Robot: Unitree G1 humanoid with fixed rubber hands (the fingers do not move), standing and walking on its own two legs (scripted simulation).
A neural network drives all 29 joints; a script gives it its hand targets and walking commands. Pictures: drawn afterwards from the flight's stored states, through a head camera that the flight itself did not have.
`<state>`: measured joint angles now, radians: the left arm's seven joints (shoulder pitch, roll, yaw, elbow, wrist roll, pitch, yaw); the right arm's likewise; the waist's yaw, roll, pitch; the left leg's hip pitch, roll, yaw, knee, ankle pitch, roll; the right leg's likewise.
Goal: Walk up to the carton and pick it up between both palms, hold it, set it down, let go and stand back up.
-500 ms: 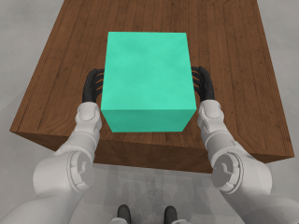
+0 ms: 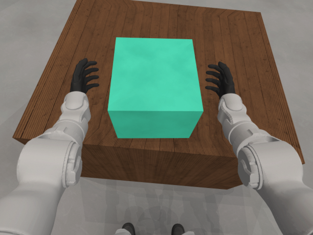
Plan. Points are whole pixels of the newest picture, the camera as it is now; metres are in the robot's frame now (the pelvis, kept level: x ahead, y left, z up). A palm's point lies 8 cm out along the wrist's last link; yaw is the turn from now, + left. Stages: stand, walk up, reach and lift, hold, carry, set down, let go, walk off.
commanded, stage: set down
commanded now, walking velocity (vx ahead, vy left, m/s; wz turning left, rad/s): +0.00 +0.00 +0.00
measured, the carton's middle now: (154, 89) +0.52 +0.02 -0.03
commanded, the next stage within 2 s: none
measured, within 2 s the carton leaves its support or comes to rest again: neither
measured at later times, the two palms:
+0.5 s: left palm (73, 87) +0.46 +0.22 +0.06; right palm (244, 83) +0.47 -0.21 +0.07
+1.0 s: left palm (56, 86) +0.42 +0.23 +0.11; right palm (255, 81) +0.44 -0.21 +0.11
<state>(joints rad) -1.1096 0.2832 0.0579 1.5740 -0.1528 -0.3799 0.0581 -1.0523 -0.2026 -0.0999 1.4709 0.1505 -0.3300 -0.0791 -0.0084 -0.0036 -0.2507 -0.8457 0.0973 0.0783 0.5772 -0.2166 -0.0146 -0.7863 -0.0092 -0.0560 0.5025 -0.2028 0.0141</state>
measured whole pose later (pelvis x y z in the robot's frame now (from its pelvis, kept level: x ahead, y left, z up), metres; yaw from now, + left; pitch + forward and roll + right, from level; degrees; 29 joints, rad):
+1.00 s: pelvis -0.01 +0.00 +0.01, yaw +1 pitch +18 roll -2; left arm -0.98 0.33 -0.10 1.24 -0.30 -0.12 0.01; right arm -0.97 -0.40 0.18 1.30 0.53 -0.15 0.01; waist 0.03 0.00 -0.19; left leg -0.63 0.08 0.03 0.48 -0.17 -0.02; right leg -0.56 0.00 -0.04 0.40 -0.16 0.01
